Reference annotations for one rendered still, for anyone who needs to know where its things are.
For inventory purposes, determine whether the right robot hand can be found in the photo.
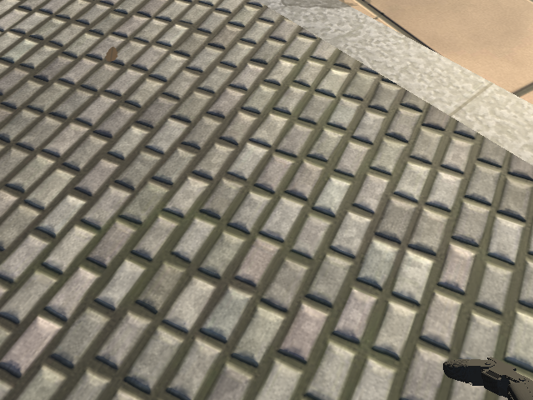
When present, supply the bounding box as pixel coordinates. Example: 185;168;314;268
443;357;533;400

